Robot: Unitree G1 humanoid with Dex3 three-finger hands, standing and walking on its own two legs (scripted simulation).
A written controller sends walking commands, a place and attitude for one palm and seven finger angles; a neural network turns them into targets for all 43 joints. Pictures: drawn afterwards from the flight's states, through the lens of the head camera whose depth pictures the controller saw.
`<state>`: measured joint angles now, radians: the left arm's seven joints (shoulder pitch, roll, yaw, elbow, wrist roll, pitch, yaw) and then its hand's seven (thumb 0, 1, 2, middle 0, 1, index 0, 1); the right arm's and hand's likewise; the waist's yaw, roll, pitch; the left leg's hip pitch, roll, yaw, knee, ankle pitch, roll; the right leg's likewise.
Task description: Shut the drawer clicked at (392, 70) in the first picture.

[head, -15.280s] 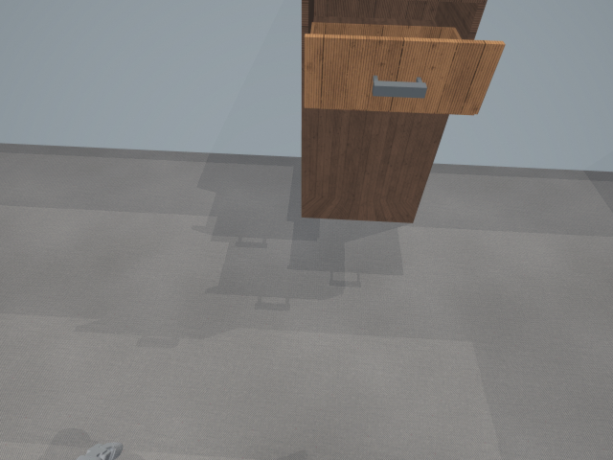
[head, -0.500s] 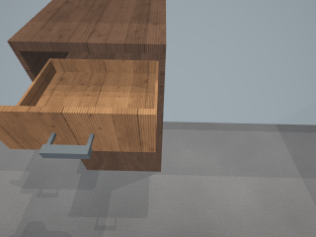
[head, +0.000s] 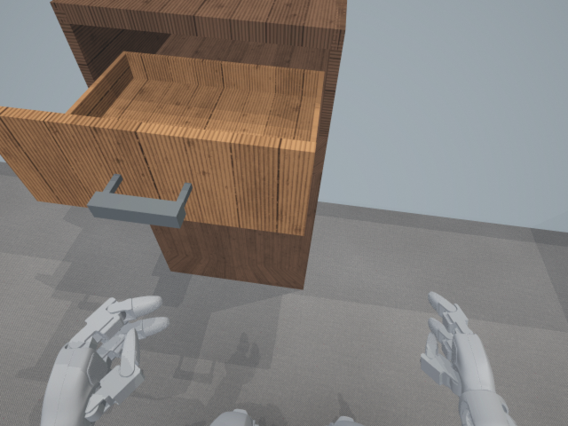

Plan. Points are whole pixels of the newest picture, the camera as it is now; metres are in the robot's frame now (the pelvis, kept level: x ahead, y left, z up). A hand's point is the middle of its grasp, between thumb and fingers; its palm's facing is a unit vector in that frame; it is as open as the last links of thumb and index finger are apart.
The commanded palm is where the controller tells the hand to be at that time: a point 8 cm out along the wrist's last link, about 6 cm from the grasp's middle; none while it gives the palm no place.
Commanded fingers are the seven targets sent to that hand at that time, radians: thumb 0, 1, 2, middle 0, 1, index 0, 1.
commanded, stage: raise the hand and make a fist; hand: left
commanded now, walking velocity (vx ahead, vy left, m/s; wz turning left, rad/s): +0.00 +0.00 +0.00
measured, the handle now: (144, 197) +0.38 +0.25 +0.10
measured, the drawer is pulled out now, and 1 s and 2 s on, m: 0.27 0.27 0.27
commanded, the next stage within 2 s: bring the fist close to the handle in 1.36 s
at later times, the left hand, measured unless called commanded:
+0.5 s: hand (118, 313) +0.21 +0.21 +0.12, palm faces +0.02 -1.00 -0.09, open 3.2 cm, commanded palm +0.16 +0.26 +0.14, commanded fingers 0.00 0.90 0.90 -1.26 -1.45 -1.26 -1.45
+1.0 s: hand (56, 276) +0.20 +0.23 +0.20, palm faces +0.07 -0.99 -0.14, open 3.3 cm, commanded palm +0.15 +0.28 +0.20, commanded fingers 0.00 0.90 0.90 -1.40 -1.60 -1.40 -1.60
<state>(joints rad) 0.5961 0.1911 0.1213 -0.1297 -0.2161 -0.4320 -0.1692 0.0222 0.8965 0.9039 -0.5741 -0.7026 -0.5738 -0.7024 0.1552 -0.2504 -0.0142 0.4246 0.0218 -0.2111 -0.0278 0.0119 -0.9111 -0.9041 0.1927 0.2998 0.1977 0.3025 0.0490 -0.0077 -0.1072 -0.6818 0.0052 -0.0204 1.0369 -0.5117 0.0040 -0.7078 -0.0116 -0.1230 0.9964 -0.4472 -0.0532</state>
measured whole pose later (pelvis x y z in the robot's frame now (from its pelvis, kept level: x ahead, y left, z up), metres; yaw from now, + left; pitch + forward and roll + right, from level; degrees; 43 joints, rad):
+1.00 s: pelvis +0.03 +0.02 +0.05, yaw +0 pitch -1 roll -1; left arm 0.49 0.31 0.33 -0.39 -0.34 -0.02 -0.32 0.02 0.89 0.90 -1.40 -1.59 -1.40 -1.59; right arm 0.21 -0.23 0.09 0.61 0.07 -0.36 -0.07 0.02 -0.90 -0.90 0.20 0.30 0.20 0.30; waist 0.08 0.06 -0.07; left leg -0.24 -0.01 -0.01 0.64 -0.39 0.02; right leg -0.26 0.00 -0.10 0.59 -0.31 -0.02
